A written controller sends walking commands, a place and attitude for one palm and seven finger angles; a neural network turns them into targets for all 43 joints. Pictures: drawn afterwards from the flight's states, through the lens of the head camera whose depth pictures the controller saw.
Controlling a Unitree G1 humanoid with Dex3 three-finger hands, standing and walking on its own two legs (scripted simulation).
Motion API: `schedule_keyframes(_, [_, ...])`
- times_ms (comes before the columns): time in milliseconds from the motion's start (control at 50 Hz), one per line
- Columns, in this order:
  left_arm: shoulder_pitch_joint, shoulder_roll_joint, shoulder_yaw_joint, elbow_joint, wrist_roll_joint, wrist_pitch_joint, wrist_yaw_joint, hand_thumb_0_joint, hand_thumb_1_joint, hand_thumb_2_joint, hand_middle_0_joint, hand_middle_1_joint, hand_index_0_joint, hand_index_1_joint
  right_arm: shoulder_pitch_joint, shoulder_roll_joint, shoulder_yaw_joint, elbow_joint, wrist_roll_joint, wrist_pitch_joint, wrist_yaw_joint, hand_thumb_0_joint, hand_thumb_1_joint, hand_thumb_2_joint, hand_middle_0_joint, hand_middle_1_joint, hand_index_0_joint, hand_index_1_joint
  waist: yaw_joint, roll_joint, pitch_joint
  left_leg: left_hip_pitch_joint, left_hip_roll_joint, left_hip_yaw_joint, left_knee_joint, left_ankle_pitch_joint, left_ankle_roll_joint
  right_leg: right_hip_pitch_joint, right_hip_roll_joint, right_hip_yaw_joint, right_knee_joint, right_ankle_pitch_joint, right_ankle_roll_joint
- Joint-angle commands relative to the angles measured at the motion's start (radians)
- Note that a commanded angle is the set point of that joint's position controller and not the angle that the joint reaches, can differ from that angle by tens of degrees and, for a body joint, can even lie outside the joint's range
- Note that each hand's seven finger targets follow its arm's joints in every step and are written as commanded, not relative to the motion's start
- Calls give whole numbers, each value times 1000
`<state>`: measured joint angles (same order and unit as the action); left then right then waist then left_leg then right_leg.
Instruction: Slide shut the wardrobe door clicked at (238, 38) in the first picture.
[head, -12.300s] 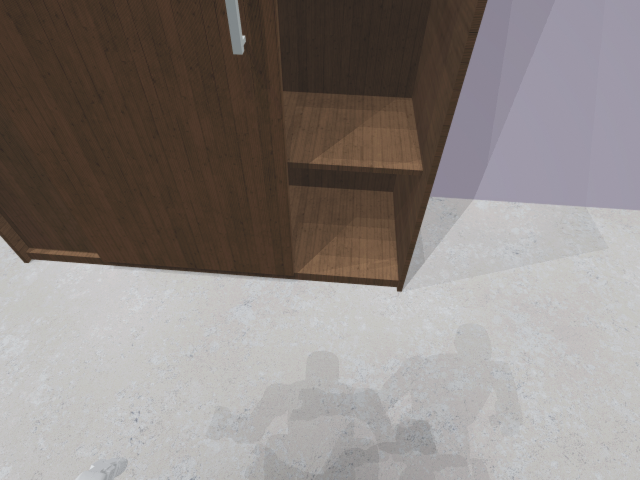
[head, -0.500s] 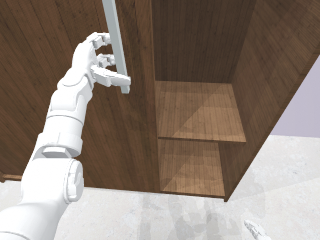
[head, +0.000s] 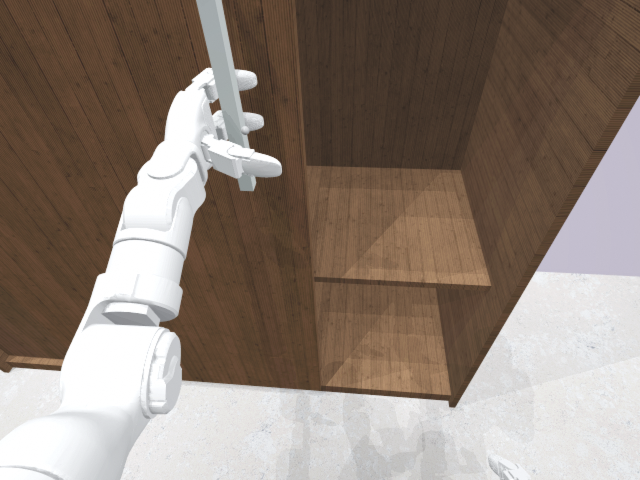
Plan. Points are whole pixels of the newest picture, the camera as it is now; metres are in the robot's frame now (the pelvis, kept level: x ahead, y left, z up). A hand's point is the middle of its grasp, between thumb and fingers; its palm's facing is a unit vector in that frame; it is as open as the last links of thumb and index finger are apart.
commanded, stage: slide the fingers in behind the handle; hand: left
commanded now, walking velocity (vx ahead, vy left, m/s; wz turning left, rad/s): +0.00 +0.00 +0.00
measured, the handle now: (235, 98) +0.51 +0.11 +0.25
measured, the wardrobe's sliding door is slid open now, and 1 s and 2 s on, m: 0.40 0.40 0.40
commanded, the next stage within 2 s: grip the handle and tug to test in 0.70 s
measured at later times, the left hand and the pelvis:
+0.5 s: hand (246, 132) +0.44 +0.09 +0.24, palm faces -0.07 -1.00 -0.02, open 14.5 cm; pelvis +0.01 +0.00 +0.00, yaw +0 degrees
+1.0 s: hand (245, 132) +0.44 +0.09 +0.24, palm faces -0.09 -1.00 -0.01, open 13.8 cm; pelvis +0.02 +0.01 +0.00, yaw -1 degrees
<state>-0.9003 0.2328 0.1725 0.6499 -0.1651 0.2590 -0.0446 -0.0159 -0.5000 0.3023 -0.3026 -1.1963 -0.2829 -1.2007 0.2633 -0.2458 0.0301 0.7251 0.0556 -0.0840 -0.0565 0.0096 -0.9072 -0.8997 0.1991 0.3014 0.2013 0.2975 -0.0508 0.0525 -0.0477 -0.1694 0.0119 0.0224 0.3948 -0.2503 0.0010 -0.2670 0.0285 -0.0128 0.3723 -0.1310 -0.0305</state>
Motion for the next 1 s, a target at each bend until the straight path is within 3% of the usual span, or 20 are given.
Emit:
schedule_keyframes(0, [-542, 153, 8, -273, -8, -54, 1, 0, -500, 300, -300, -1200, -300, -1200, -96, -115, -39, -138, 2, -48, -13, 0, -900, -900, 200, 300, 200, 300, 4, -75, -315, 32, -25, -2, -40, 235, 31, 216, 0, -3, -24, 205, 5])
schedule_keyframes(60, [-537, 126, -7, -293, -15, -44, -1, 0, -500, 300, -300, -1200, -300, -1200, -100, -113, -41, -137, 1, -55, -13, 0, -900, -900, 200, 300, 200, 300, 7, -79, -338, 51, -26, -6, -37, 257, 29, 220, 4, -5, -19, 228, 3])
schedule_keyframes(80, [-507, 148, 11, -285, -15, -41, 1, 0, -500, 300, -300, -1200, -300, -1200, -106, -119, -44, -137, 0, -53, -13, 0, -900, -900, 200, 300, 200, 300, 19, -86, -340, 51, -26, -4, -35, 263, 29, 226, 3, -2, -22, 227, 2])
schedule_keyframes(100, [-532, 143, 7, -303, -21, -43, 0, 0, -500, 300, -300, -1200, -300, -1200, -109, -115, -40, -136, 0, -53, -13, 0, -900, -900, 200, 300, 200, 300, 9, -73, -337, 50, -27, -1, -37, 260, 30, 229, 0, -1, -22, 234, 4])
schedule_keyframes(200, [-506, 95, -30, -356, -25, -45, -2, 0, -500, 300, -300, -1200, -300, -1200, -125, -110, -40, -144, 1, -58, -8, 0, -900, -900, 200, 300, 200, 300, 17, -61, -353, 75, -27, -1, -35, 310, 26, 240, 2, -6, -14, 283, 0])
schedule_keyframes(320, [-492, 95, -26, -409, -24, -29, 1, 0, -500, 300, -300, -1200, -300, -1200, -140, -111, -44, -146, -1, -55, -6, 0, -900, -900, 200, 300, 200, 300, 24, -62, -386, 104, -28, 0, -30, 355, 24, 258, 3, -7, -7, 327, -1])
schedule_keyframes(400, [-482, 58, -50, -402, -26, -9, 7, 0, -500, 300, -300, -1200, -300, -1200, -148, -106, -41, -141, -2, -49, -3, 0, -900, -900, 200, 300, 200, 300, 18, -59, -359, 108, -28, -3, -28, 377, 20, 243, 4, -13, -4, 345, -1])
schedule_keyframes(420, [-484, 93, -20, -397, -26, -5, 10, 0, -500, 300, -300, -1200, -300, -1200, -141, -112, -42, -136, -5, -46, -5, 0, -900, -900, 200, 300, 200, 300, 19, -92, -366, 104, -29, -2, -26, 382, 22, 254, 5, -12, -5, 357, 0])
schedule_keyframes(460, [-485, 79, -31, -418, -22, 1, 7, 0, -500, 300, -300, -1200, -300, -1200, -146, -106, -41, -142, -5, -41, -5, 0, -900, -900, 200, 300, 200, 300, 19, -86, -385, 113, -29, -1, -25, 407, 21, 269, 3, -12, 4, 385, 0])
schedule_keyframes(480, [-464, 91, -22, -421, -21, 2, 9, 0, -500, 300, -300, -1200, -300, -1200, -154, -109, -42, -144, -6, -36, -5, 0, -900, -900, 200, 300, 200, 300, 33, -79, -382, 112, -29, 1, -23, 412, 19, 270, 3, -13, 4, 381, -2])
schedule_keyframes(500, [-482, 57, -48, -429, -22, 4, 9, 0, -500, 300, -300, -1200, -300, -1200, -154, -103, -38, -144, -6, -37, -2, 0, -900, -900, 200, 300, 200, 300, 21, -63, -375, 119, -29, -2, -23, 426, 18, 265, 1, -14, 7, 392, -3])
schedule_keyframes(560, [-479, 46, -53, -434, -21, 13, 12, 0, -500, 300, -300, -1200, -300, -1200, -157, -100, -39, -146, -5, -31, -1, 0, -900, -900, 200, 300, 200, 300, 20, -68, -371, 124, -28, -2, -20, 427, 16, 257, 3, -17, 8, 391, -2])
schedule_keyframes(680, [-416, 100, -3, -454, -24, 21, 10, 0, -500, 300, -300, -1200, -300, -1200, -170, -105, -38, -154, -10, -16, -3, 0, -900, -900, 200, 300, 200, 300, 50, -87, -398, 122, -28, 5, -16, 479, 14, 301, 1, -13, 18, 442, -4])
schedule_keyframes(760, [-400, 106, 10, -488, -30, 26, 5, 0, -500, 300, -300, -1200, -300, -1200, -176, -100, -38, -164, -9, -9, -2, 0, -900, -900, 200, 300, 200, 300, 49, -99, -397, 118, -26, 8, -19, 485, 14, 315, 0, -16, 21, 459, -3])
schedule_keyframes(780, [-366, 135, 33, -481, -28, 30, 9, 0, -500, 300, -300, -1200, -300, -1200, -181, -107, -38, -165, -10, -3, -2, 0, -900, -900, 200, 300, 200, 300, 66, -93, -391, 111, -25, 10, -21, 479, 13, 320, 1, -14, 18, 446, -4])
schedule_keyframes(820, [-385, 81, -13, -527, -27, 31, 7, 0, -407, 340, -310, -1213, -310, -1213, -187, -96, -35, -174, -7, -1, 0, 0, -900, -900, 200, 300, 200, 300, 51, -68, -387, 122, -24, 10, -20, 498, 10, 314, 0, -17, 21, 456, -5])
schedule_keyframes(880, [-348, 106, 8, -554, -22, 39, 17, 0, -267, 400, -325, -1233, -325, -1233, -191, -103, -40, -175, -9, 4, 1, 0, -900, -900, 200, 300, 200, 300, 67, -64, -408, 139, -21, 11, -18, 538, 4, 325, 4, -17, 22, 468, -7])
schedule_keyframes(900, [-344, 83, -8, -578, -27, 42, 17, 0, -220, 420, -330, -1240, -330, -1240, -195, -98, -38, -182, -9, 3, 4, 0, -900, -900, 200, 300, 200, 300, 65, -58, -414, 140, -20, 10, -20, 544, 2, 330, 1, -18, 23, 475, -6])
schedule_keyframes(960, [-322, 102, 15, -573, -30, 60, 14, 0, -80, 480, -345, -1260, -345, -1260, -193, -102, -41, -177, -8, 8, 1, 0, -900, -900, 200, 300, 200, 300, 65, -91, -407, 133, -21, 14, -21, 542, 6, 339, 4, -18, 21, 498, -4])
schedule_keyframes(980, [-308, 139, 42, -564, -24, 64, 20, 0, -33, 500, -350, -1267, -350, -1267, -195, -111, -41, -174, -10, 15, 0, 0, -900, -900, 200, 300, 200, 300, 73, -91, -399, 123, -21, 15, -24, 537, 6, 344, 4, -17, 18, 486, -6])
